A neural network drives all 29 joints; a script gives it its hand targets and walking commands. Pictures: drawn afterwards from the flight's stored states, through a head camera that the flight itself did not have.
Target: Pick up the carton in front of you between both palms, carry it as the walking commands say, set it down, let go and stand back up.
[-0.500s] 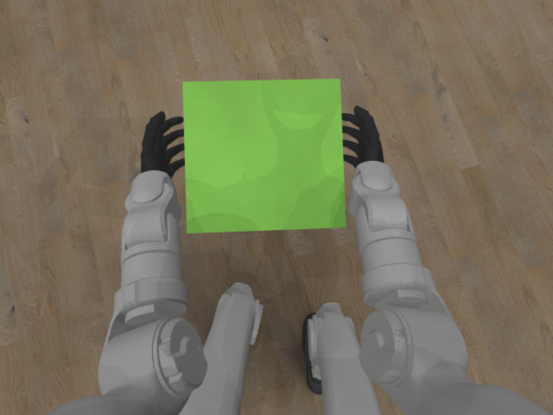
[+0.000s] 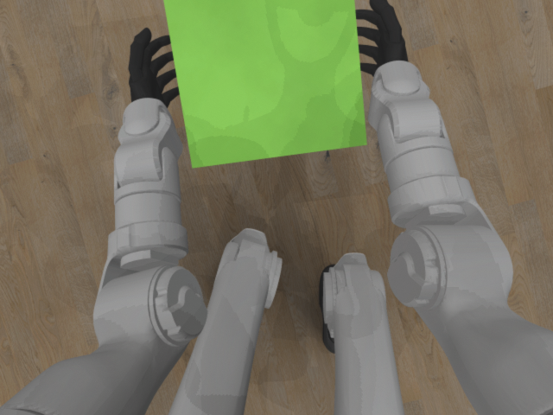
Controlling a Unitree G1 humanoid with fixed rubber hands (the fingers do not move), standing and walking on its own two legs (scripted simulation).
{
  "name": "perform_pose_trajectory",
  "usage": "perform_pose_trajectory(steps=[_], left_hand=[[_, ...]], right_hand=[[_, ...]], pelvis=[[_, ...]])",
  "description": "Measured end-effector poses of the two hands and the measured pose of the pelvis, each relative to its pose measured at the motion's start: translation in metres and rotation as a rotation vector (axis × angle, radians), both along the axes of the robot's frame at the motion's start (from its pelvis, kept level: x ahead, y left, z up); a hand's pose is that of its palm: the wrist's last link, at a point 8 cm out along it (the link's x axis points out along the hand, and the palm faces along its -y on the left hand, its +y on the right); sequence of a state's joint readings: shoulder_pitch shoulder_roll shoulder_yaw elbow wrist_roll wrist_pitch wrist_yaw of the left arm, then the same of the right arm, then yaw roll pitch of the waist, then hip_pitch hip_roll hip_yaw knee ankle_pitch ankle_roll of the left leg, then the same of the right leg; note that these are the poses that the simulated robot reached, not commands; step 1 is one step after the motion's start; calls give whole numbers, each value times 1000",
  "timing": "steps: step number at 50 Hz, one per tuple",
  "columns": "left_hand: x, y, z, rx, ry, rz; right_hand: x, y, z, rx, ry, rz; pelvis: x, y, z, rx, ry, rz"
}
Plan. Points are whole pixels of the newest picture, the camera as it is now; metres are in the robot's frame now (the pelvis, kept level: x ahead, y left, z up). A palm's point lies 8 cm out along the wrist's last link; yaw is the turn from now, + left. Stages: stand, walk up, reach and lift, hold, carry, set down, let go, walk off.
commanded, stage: set down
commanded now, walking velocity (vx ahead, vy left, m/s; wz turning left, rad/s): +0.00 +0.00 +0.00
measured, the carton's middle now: (269, 89) +0.52 +0.11 -0.21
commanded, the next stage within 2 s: none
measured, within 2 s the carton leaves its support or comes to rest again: rests again in 0.94 s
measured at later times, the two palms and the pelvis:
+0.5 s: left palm (176, 115) +0.46 +0.26 -0.24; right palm (354, 77) +0.58 -0.01 -0.26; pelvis +0.00 -0.02 -0.08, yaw +1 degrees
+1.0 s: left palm (179, 119) +0.46 +0.26 -0.26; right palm (355, 79) +0.58 -0.02 -0.26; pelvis +0.00 -0.02 -0.10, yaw +2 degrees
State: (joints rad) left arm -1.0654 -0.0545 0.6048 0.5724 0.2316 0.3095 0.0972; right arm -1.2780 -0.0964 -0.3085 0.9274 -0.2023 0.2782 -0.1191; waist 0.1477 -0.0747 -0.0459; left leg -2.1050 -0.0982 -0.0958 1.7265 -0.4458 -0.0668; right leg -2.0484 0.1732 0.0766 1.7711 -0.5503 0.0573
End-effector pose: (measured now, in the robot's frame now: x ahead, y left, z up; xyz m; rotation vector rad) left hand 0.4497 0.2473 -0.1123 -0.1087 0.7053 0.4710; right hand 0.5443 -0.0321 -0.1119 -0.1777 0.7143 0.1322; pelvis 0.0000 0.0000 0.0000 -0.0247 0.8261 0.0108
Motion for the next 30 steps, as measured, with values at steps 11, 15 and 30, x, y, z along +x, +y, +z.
perform_pose_trajectory(steps=[11,15,30], left_hand=[[5,4,-69,0,26,14],[6,8,-93,5,39,22],[18,15,-134,3,62,27]], right_hand=[[20,8,-66,-14,19,55],[26,13,-93,-14,30,80],[44,20,-147,-27,49,142]], pelvis=[[-10,-8,-44,18,-18,-11],[-9,-11,-57,27,-18,-17],[9,-19,-80,56,-31,-31]])
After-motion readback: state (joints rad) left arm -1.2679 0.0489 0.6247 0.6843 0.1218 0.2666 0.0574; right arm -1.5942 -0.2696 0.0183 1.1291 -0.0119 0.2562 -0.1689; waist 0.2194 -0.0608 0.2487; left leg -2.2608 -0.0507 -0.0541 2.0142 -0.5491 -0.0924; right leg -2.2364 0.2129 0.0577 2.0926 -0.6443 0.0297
